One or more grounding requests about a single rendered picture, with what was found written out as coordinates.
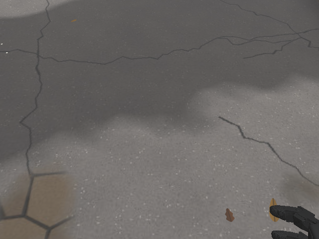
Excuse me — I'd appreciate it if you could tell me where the right robot hand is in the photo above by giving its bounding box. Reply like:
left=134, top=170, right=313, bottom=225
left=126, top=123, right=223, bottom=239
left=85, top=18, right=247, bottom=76
left=269, top=205, right=319, bottom=239

